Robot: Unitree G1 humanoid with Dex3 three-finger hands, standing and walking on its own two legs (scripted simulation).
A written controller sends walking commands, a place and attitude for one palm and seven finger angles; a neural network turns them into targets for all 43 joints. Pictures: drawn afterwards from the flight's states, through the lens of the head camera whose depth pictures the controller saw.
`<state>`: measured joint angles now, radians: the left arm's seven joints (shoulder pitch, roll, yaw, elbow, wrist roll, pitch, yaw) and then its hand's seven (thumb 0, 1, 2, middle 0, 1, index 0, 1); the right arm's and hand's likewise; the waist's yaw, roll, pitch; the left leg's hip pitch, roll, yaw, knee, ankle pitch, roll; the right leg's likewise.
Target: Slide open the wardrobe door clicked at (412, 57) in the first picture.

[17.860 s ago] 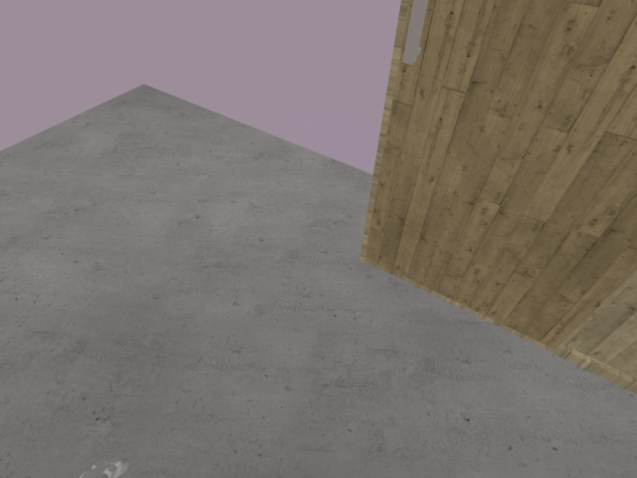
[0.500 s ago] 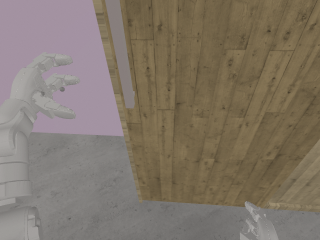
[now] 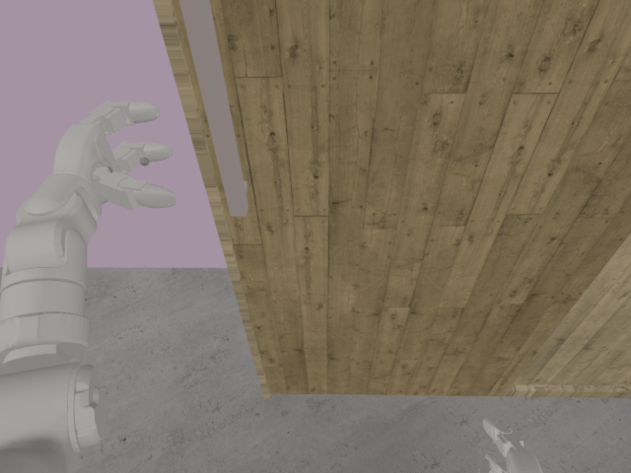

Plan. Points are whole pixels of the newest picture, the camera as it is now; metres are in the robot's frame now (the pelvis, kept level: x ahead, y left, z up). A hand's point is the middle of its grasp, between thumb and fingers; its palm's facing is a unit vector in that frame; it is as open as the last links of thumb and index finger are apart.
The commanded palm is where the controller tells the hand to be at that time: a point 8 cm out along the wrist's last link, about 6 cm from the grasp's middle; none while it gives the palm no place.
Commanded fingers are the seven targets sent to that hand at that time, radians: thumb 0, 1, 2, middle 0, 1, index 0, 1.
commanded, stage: move the hooked fingers beside the handle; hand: left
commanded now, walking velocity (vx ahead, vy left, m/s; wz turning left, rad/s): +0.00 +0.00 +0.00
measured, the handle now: (224, 114) +0.49 +0.15 +0.24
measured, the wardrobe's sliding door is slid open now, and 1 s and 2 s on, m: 0.00 0.00 0.00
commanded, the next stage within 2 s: feel for the door with the fingertips in 1.24 s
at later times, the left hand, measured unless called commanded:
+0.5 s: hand (168, 145) +0.42 +0.20 +0.24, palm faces +0.07 -1.00 -0.01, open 14.0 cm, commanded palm +0.39 +0.26 +0.23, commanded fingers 0.00 -0.50 0.30 -0.30 -1.20 -0.30 -1.20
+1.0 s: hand (160, 147) +0.43 +0.21 +0.23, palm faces +0.10 -0.99 -0.01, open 14.0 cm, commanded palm +0.39 +0.26 +0.23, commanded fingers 0.00 -0.50 0.30 -0.30 -1.20 -0.30 -1.20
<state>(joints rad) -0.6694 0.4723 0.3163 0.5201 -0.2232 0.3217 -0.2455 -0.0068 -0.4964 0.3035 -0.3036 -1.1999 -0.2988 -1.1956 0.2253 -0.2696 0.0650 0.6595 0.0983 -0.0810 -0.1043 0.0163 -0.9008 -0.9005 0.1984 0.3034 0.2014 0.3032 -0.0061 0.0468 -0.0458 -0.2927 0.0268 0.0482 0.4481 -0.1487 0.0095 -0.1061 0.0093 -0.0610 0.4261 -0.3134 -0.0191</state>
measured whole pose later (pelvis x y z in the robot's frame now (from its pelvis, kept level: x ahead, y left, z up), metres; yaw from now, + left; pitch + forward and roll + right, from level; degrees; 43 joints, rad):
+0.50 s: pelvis +0.01 -0.01 +0.00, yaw -1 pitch +0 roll +0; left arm -0.67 0.44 0.35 0.53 -0.21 0.23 -0.21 -0.01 -0.49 0.30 -0.30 -1.20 -0.30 -1.20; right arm 0.27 -0.27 0.04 0.66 0.09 -0.05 -0.09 0.02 -0.90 -0.90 0.20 0.30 0.20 0.30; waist -0.02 0.04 -0.05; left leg -0.28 0.04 0.07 0.44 -0.17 0.00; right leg -0.10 0.02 -0.04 0.42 -0.33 -0.03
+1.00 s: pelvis +0.01 -0.01 +0.00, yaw -1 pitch +1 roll +0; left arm -0.74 0.49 0.34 0.66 -0.20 0.25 -0.22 -0.01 -0.50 0.30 -0.30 -1.20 -0.30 -1.20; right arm 0.23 -0.27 0.05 0.64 0.10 -0.04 -0.10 0.01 -0.90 -0.90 0.20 0.30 0.20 0.30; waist -0.02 0.04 -0.06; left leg -0.30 0.04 0.05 0.46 -0.16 -0.01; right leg -0.12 0.02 -0.05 0.44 -0.33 -0.03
